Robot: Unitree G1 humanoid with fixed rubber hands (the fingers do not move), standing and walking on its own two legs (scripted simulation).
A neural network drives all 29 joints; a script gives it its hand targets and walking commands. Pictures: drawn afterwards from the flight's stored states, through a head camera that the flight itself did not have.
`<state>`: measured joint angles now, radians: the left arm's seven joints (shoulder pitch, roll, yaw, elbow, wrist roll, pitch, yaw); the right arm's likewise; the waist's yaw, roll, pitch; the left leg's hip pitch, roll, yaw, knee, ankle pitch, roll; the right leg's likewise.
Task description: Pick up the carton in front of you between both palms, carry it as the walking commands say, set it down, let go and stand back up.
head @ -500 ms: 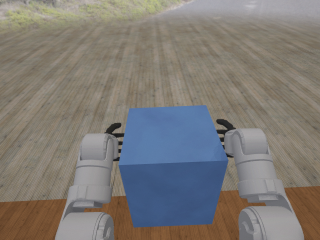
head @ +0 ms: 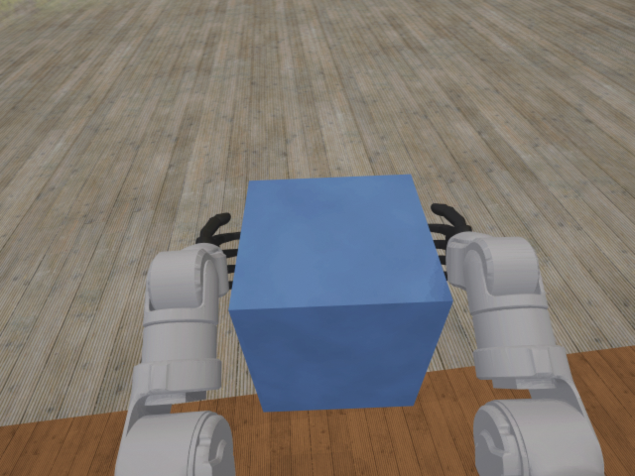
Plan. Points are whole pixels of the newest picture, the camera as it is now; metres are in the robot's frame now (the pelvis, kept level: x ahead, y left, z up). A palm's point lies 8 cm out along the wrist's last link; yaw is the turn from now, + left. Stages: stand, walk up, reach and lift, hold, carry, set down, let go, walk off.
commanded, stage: carry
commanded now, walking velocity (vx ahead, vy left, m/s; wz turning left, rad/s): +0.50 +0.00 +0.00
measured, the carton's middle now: (334, 297) +0.36 -0.02 +0.05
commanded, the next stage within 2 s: none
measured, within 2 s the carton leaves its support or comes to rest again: neither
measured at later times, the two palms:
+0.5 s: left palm (208, 162) +0.65 +0.17 +0.10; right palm (376, 142) +0.65 -0.13 +0.11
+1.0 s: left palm (255, 105) +0.96 +0.11 +0.06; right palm (378, 97) +0.94 -0.19 +0.06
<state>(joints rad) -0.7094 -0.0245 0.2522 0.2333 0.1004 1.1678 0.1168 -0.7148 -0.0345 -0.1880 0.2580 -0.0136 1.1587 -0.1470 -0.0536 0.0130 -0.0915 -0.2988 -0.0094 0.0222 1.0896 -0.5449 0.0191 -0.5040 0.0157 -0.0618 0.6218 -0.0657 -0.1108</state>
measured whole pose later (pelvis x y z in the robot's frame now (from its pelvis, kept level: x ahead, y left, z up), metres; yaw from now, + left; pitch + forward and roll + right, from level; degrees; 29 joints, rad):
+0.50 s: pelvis +0.29 +0.00 -0.05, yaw -2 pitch +4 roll -1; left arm -0.71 0.04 0.17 0.20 0.00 1.14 0.14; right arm -0.68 0.03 -0.24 0.11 -0.11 1.18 -0.13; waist 0.09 0.00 -0.11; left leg -0.48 -0.04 0.10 0.49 0.10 0.10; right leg -0.18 0.07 -0.06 0.97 -0.55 -0.07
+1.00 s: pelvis +0.60 -0.01 -0.08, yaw +0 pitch +4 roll +1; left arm -0.64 -0.02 0.23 0.07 0.08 1.18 0.13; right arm -0.67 -0.01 -0.18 0.14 -0.01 1.14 -0.13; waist -0.09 -0.02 -0.08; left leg -0.10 -0.10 0.06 0.71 -0.46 0.08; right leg -0.52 0.03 -0.11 0.42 0.17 -0.10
